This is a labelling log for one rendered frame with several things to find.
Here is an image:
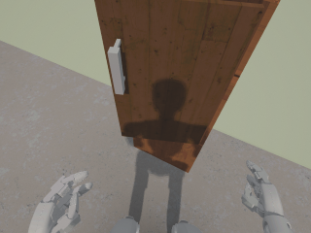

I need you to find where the right robot thigh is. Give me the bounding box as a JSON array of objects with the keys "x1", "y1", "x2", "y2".
[{"x1": 171, "y1": 222, "x2": 202, "y2": 233}]

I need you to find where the right robot forearm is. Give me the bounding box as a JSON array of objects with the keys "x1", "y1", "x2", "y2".
[{"x1": 262, "y1": 215, "x2": 294, "y2": 233}]

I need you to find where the left robot thigh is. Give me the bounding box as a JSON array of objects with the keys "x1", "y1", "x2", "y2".
[{"x1": 109, "y1": 218, "x2": 140, "y2": 233}]

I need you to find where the handle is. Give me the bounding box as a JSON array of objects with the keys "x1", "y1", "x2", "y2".
[{"x1": 107, "y1": 39, "x2": 125, "y2": 95}]

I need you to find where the robot thigh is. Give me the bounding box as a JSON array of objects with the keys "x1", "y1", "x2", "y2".
[
  {"x1": 171, "y1": 222, "x2": 202, "y2": 233},
  {"x1": 109, "y1": 218, "x2": 140, "y2": 233}
]

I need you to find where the robot right hand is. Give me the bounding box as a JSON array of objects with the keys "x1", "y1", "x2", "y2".
[{"x1": 241, "y1": 160, "x2": 284, "y2": 218}]

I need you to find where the robot left hand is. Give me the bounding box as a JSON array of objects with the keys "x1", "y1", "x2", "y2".
[{"x1": 27, "y1": 171, "x2": 93, "y2": 233}]

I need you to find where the cupboard door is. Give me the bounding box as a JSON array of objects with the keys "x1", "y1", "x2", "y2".
[{"x1": 94, "y1": 0, "x2": 265, "y2": 145}]

